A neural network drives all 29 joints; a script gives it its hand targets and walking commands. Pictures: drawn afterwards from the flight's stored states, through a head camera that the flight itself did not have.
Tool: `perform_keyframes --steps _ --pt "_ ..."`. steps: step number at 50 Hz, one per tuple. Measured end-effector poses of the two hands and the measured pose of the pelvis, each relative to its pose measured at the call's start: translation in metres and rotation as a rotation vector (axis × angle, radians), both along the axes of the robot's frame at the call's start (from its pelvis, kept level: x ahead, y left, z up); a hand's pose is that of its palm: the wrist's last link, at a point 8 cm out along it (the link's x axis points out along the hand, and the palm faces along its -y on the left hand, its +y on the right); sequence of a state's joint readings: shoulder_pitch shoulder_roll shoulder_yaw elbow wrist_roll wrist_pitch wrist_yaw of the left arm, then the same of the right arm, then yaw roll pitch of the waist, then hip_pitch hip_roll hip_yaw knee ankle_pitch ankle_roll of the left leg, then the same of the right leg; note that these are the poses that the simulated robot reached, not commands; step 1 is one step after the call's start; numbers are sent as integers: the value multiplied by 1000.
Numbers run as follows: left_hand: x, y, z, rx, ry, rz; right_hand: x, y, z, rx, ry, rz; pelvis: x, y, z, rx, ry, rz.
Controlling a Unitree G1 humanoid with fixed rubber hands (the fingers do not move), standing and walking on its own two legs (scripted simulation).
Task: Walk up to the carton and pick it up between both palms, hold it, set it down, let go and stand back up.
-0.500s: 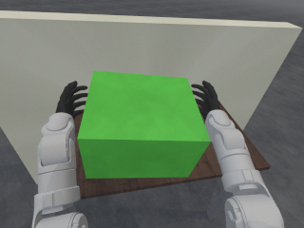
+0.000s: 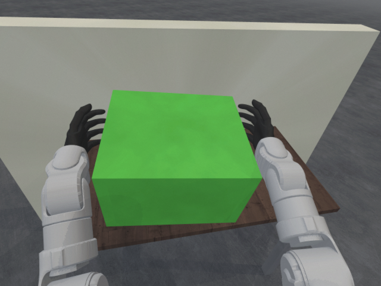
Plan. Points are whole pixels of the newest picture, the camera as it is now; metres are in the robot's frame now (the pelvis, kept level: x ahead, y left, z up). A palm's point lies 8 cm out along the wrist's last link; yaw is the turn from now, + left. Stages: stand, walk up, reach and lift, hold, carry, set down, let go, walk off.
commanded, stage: hold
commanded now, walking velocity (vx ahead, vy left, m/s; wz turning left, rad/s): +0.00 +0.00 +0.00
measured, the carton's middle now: (174, 156) +0.36 +0.01 +0.13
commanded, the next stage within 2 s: none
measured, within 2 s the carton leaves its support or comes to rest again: neither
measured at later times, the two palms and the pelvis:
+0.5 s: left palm (74, 143) +0.34 +0.20 +0.18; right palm (259, 137) +0.35 -0.17 +0.18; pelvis +0.00 +0.01 +0.00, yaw -1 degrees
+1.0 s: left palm (78, 146) +0.34 +0.19 +0.18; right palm (263, 137) +0.35 -0.17 +0.18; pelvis +0.00 +0.00 +0.00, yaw +0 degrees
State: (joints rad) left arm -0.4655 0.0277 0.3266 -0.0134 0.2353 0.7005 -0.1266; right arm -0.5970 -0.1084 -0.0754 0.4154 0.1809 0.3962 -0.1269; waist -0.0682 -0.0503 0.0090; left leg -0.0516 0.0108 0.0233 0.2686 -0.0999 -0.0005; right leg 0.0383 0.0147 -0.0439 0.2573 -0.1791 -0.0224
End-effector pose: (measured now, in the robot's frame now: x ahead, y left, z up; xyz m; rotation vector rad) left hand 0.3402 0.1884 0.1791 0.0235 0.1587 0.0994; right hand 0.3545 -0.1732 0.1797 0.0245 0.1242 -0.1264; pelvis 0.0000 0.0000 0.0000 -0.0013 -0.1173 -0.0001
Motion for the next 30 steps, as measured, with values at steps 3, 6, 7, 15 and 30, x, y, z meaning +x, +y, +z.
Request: perform_keyframes --steps 3,6,7,15,30 --pt "0 2 0 0 2 -1 0 2 0 -6 3 0 -2 0 0 0 1 2" --pt "-1 4 0 -3 0 -4 -2 4 0 -7 0 -3 -3 1 0 -1 -1 5" --pt "-1 5 0 -4 -2 -6 -3 4 0 -8 -1 -5 -3 2 0 -1 -2 5" --pt "3 7 -3 -8 12 -21 -5 6 -4 -15 13 -20 -6 8 0 -2 1 -5" --pt "8 6 -2 2 17 -10 3 6 0 -18 11 -11 -1 12 0 -2 11 -12"
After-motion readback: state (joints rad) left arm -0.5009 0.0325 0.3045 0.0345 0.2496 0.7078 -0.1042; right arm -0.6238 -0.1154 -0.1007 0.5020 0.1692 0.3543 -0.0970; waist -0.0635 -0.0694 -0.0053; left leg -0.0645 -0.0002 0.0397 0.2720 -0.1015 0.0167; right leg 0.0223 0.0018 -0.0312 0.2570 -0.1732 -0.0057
